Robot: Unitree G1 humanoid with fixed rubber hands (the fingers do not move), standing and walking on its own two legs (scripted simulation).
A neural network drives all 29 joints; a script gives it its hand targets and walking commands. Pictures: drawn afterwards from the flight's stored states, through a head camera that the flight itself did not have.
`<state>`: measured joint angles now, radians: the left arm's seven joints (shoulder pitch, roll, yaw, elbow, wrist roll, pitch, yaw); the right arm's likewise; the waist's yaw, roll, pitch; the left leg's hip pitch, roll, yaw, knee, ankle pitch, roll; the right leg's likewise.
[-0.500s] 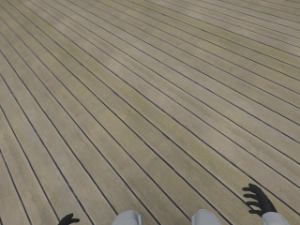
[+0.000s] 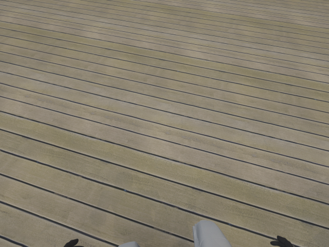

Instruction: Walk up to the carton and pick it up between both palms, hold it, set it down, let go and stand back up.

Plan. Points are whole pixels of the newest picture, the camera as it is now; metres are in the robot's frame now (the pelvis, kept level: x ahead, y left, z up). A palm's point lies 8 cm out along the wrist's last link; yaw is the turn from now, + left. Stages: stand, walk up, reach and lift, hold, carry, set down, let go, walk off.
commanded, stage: walk up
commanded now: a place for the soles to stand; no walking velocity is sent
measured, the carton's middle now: out of the picture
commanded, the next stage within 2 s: none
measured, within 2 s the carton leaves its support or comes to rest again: neither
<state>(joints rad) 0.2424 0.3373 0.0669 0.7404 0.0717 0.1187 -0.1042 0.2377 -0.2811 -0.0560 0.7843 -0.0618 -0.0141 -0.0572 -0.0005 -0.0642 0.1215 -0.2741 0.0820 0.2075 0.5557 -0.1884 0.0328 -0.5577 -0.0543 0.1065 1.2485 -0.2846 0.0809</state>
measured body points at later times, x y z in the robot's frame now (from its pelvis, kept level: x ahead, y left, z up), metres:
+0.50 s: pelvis -0.06 -0.11 -0.01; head -0.06 -0.10 +0.44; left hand +0.11 +0.11 -0.14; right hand -0.12 -0.40 -0.12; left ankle +0.03 -0.05 -0.73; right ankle -0.06 -0.23 -0.72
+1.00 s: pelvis -0.11 -0.26 -0.01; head -0.12 -0.28 +0.44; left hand +0.14 -0.14 -0.12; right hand -0.27 -0.51 -0.14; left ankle +0.00 -0.19 -0.68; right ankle -0.16 -0.37 -0.73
